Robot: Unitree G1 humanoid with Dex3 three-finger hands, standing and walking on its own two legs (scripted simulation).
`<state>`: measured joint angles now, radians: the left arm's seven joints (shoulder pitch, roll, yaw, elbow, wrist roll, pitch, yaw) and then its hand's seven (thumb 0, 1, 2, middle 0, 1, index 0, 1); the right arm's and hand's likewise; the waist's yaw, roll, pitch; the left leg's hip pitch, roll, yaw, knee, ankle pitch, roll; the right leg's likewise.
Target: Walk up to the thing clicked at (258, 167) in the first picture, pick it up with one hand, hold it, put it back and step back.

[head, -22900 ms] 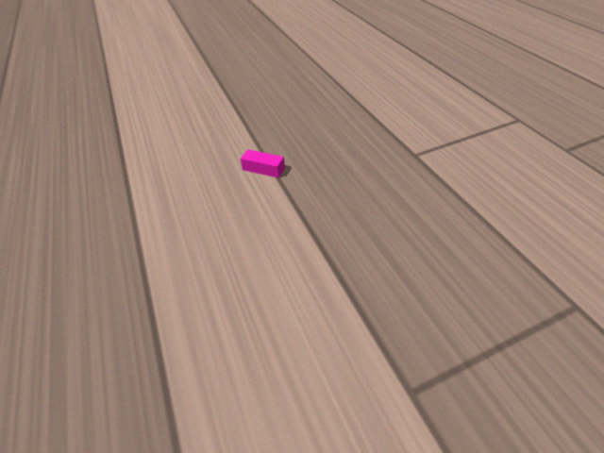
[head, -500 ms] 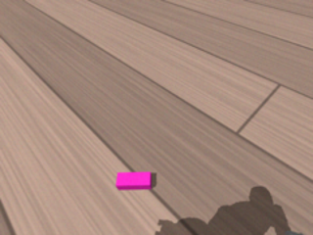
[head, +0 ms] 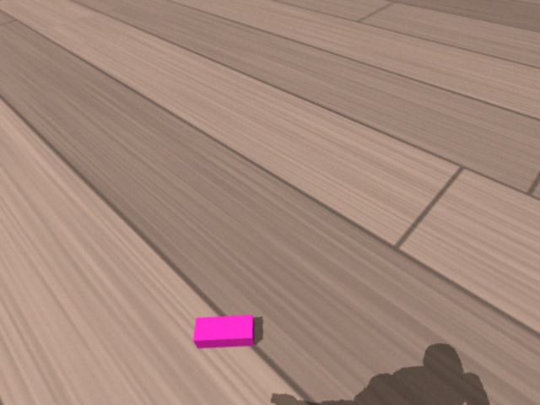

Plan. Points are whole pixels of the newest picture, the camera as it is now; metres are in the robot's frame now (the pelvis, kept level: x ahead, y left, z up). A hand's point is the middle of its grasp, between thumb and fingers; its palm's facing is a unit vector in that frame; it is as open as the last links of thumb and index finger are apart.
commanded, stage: walk up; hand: left
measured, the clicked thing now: (225, 331) +0.54 +0.25 -0.74
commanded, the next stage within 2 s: stand in 0.64 s
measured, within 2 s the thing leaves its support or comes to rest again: neither
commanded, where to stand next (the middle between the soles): +0.15 +0.00 m, yaw +1 degrees
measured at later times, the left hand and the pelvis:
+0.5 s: hand out of the picture +0.11 +0.26 -0.15, palm faces -0.02 -0.94 -0.34, open 7.4 cm; pelvis +0.02 +0.01 +0.01, yaw -1 degrees
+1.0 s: hand out of the picture +0.10 +0.25 -0.15, palm faces -0.04 -0.94 -0.34, open 7.4 cm; pelvis +0.01 +0.01 +0.01, yaw +0 degrees
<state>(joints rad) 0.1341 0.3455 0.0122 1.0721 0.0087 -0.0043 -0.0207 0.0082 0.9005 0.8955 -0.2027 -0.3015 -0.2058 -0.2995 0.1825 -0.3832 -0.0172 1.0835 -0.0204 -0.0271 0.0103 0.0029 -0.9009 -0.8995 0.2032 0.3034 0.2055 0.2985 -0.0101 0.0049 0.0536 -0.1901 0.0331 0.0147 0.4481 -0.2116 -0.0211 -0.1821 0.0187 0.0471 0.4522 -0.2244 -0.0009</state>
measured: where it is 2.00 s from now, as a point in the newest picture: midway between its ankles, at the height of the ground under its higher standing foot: outside the picture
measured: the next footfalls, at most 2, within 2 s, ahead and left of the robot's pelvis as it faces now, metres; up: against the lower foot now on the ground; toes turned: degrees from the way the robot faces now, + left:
none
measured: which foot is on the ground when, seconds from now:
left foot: down 0.00-1.00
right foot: down 0.00-1.00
